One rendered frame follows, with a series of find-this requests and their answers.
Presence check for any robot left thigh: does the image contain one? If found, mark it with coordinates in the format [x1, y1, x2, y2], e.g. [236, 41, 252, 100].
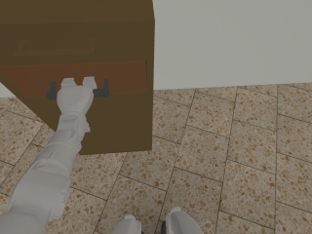
[110, 218, 141, 234]

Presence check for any robot left upper arm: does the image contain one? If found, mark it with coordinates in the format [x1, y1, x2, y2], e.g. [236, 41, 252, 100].
[0, 169, 71, 234]

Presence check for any cabinet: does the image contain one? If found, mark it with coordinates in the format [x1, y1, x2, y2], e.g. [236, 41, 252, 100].
[0, 0, 155, 156]

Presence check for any handle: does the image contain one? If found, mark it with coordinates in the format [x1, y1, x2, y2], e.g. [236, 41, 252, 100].
[46, 79, 109, 100]
[12, 48, 97, 62]

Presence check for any left robot hand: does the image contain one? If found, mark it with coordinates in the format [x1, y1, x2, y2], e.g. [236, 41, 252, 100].
[57, 76, 98, 133]

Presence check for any drawer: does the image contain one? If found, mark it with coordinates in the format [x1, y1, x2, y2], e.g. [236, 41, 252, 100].
[0, 60, 146, 98]

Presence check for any left robot forearm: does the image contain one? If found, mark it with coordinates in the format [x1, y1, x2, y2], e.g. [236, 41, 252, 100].
[8, 111, 87, 211]

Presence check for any left robot shin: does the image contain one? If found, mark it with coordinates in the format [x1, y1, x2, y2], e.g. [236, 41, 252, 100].
[124, 214, 136, 220]

